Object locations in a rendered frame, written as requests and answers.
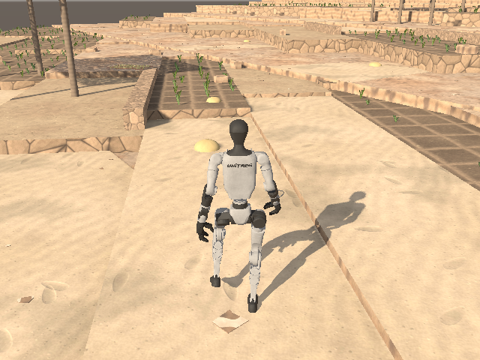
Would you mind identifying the robot left forearm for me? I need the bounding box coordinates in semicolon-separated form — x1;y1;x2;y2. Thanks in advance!
197;184;213;223

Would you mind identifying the humanoid robot torso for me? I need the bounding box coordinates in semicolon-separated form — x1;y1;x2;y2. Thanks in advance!
222;148;257;225

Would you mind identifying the right robot hand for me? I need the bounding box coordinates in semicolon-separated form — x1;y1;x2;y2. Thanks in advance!
263;202;281;215

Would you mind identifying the robot left upper arm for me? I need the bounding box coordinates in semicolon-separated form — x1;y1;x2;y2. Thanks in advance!
205;152;224;196

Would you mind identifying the left robot shin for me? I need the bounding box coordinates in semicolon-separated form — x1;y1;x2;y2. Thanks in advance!
212;228;224;278

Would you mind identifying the robot right upper arm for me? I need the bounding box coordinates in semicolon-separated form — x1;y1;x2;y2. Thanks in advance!
255;151;275;192

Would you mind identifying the robot right forearm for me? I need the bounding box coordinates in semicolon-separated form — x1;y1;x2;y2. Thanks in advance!
267;180;280;206

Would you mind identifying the left robot hand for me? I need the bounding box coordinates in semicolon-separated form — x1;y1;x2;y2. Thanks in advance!
196;221;214;242

